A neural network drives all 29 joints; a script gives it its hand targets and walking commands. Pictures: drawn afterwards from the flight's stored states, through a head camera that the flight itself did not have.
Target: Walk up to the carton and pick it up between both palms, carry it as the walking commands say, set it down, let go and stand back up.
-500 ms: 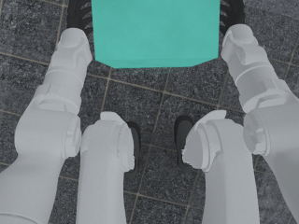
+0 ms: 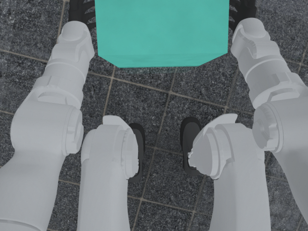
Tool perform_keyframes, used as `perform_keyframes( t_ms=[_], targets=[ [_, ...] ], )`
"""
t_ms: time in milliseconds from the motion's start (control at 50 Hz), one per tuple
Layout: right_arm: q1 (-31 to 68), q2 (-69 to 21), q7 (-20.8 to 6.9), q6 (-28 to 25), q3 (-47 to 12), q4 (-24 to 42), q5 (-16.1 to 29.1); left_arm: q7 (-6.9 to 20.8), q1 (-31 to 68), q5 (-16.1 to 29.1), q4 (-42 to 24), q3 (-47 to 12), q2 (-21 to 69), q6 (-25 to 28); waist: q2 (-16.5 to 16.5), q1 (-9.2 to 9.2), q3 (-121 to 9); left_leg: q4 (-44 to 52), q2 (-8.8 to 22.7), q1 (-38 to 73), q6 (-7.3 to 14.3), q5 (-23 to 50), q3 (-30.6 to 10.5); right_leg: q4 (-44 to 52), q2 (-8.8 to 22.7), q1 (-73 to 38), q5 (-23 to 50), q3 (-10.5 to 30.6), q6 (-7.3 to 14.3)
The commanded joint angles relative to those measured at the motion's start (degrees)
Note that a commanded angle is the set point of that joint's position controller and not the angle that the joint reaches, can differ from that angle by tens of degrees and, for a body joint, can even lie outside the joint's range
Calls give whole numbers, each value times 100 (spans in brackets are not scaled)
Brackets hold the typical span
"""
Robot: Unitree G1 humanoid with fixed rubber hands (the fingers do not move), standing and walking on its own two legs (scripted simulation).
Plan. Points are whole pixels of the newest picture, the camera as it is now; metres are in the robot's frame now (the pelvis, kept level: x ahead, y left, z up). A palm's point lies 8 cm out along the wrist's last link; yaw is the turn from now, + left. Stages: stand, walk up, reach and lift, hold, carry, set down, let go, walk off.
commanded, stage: set down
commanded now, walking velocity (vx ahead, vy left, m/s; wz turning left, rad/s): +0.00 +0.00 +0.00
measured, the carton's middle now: (159, 34) +0.53 +0.01 -0.23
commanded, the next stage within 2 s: none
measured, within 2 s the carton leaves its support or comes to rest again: neither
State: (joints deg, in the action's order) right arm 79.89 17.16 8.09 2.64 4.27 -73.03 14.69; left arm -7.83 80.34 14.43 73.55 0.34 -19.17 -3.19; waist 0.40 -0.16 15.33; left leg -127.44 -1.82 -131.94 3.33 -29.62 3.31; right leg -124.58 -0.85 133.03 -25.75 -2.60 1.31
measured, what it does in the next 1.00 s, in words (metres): stands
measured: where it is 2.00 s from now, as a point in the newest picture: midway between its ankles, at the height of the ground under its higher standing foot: (162, 159)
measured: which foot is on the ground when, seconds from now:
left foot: down 0.00-1.00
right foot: down 0.00-1.00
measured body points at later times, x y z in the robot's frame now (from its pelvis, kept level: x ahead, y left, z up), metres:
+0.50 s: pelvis +0.00 +0.00 +0.00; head +0.35 +0.01 +0.28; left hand +0.53 +0.19 -0.16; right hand +0.54 -0.17 -0.16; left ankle +0.13 +0.10 -0.32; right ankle +0.15 -0.11 -0.32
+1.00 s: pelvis +0.02 +0.00 +0.01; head +0.37 +0.01 +0.29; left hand +0.52 +0.20 -0.18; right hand +0.53 -0.21 -0.17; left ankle +0.13 +0.10 -0.32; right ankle +0.15 -0.11 -0.32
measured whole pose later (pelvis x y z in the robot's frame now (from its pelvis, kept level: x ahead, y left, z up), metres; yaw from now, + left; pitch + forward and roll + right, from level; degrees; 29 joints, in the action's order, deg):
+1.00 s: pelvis +0.02 +0.00 +0.01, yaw +0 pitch +37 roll -1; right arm 68.7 21.5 6.3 -1.3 4.2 -63.1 17.8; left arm -5.2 68.4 13.0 60.7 3.6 -20.5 0.4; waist 0.6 0.2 15.6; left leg -128.2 -2.0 -130.4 2.5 -34.5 2.8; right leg -125.6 -1.3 132.1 -30.2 -2.9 1.6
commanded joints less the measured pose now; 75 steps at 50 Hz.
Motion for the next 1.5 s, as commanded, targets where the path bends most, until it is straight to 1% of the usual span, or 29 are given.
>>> perform_keyframes(
  t_ms=[0,160,280,360,400,460,520,620,660,740,840,900,1040,1140,1260,1360,1480],
  targets=[
    [2773,-4527,-1240,-244,-894,1144,0,1304,2827,33,-1354,-877,4776,255,-269,20,-5483,1268,-248,2595,-89,505,-564,662,-389,-2767,398,253,127],
    [2720,-4237,-1238,-219,-791,970,-128,1313,2831,-43,-1160,-767,4472,247,-198,-22,-5140,1286,-210,2339,-77,164,-582,673,-343,-2719,121,297,123],
    [2476,-3460,-1095,-252,-650,838,-157,1167,2627,-34,-1020,-651,3657,299,-158,-1,-5024,1298,-166,2269,-117,-6,-560,694,-285,-2853,-19,318,90],
    [2096,-2492,-869,-335,-511,645,-95,934,2287,21,-889,-562,2604,388,-125,11,-4992,1317,-107,2293,-167,-42,-554,722,-216,-3034,-21,333,42],
    [1769,-1677,-677,-403,-372,491,-48,741,1972,68,-804,-493,1797,437,-125,0,-4984,1348,-62,2345,-204,-31,-556,752,-159,-3117,13,344,14],
    [1222,-318,-314,-523,-190,283,68,403,1466,184,-719,-367,516,500,-113,-74,-5111,1398,12,2506,-262,53,-585,819,-64,-3275,129,369,-29],
    [1084,81,-132,-598,-168,411,185,236,1255,196,-800,-279,71,510,-118,-93,-5357,1391,59,2708,-283,288,-647,829,3,-3368,369,385,-71],
    [676,302,-46,-665,-126,589,281,149,916,104,-1175,-138,-190,554,-243,-71,-5955,1283,83,3148,-339,864,-708,701,14,-3448,885,367,-107],
    [481,342,-46,-668,-102,680,284,145,748,61,-1333,-97,-251,557,-254,-71,-6156,1243,81,3286,-350,1067,-725,656,9,-3477,1055,357,-123],
    [164,413,-81,-638,-47,890,297,159,375,-47,-1541,55,-410,539,-250,22,-6291,1198,79,3391,-349,1299,-735,602,5,-3410,1201,355,-157],
    [-40,586,-141,-566,33,1226,300,190,25,-178,-1710,320,-667,504,-175,196,-6288,1158,87,3320,-323,1388,-715,553,12,-3363,1218,376,-189],
    [-95,741,-169,-516,64,1419,305,224,-84,-189,-1770,426,-807,477,-105,241,-6265,1139,102,3210,-300,1329,-687,540,22,-3409,1176,387,-201],
    [-161,998,-216,-403,88,1728,303,363,-118,-3,-1904,438,-948,396,4,172,-6220,1124,153,3004,-261,1073,-629,572,85,-3594,1012,392,-182],
    [-224,1156,-213,-274,191,2277,253,432,-169,61,-2423,546,-1122,282,-6,113,-7029,1225,127,3415,-258,1101,-552,731,77,-4096,1066,321,-154],
    [-522,1248,-201,-8,541,2880,-85,492,-417,-130,-2877,826,-1266,26,-79,7,-7401,1585,52,3685,-263,943,-455,1139,16,-4339,906,227,-118],
    [-792,1006,-307,150,673,2988,-302,610,-682,-332,-2914,987,-1132,-102,-103,16,-7080,2036,9,3594,-264,805,-427,1581,-24,-4241,744,214,-120],
    [-1041,809,-458,231,814,3025,-525,773,-920,-544,-2930,1138,-1005,-177,-94,22,-6929,2603,-49,3601,-297,858,-408,2133,-69,-4270,757,198,-149]
  ],
)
